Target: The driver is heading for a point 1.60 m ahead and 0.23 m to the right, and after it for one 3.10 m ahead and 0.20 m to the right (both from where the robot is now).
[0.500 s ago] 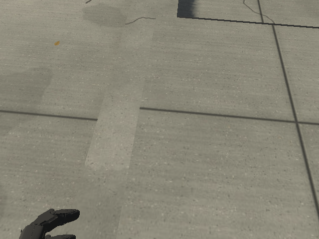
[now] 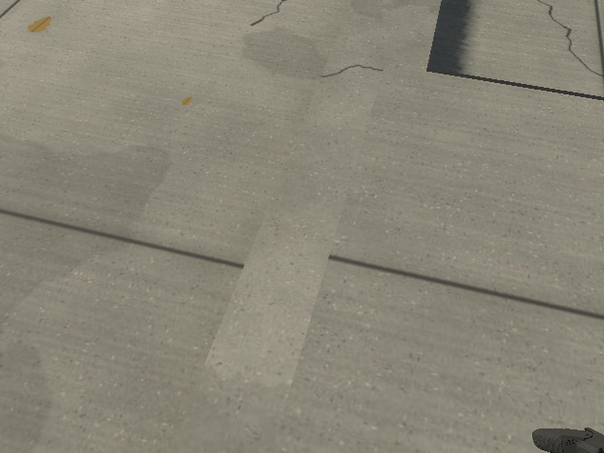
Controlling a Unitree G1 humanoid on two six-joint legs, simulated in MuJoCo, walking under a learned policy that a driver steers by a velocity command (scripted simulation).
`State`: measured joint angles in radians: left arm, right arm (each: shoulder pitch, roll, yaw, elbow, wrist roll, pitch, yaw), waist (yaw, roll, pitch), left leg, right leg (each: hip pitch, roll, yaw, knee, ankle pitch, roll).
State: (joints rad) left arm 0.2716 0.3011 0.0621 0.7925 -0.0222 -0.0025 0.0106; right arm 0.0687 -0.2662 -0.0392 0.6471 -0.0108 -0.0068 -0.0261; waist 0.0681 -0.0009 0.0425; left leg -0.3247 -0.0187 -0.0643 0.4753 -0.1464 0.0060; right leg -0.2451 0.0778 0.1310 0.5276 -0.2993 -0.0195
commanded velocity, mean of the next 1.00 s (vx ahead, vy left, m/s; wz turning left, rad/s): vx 0.02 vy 0.00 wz -0.23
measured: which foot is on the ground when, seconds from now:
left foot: down 0.00-0.38, up 0.40-0.78, down 0.80-1.00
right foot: up 0.00-0.36, down 0.38-1.00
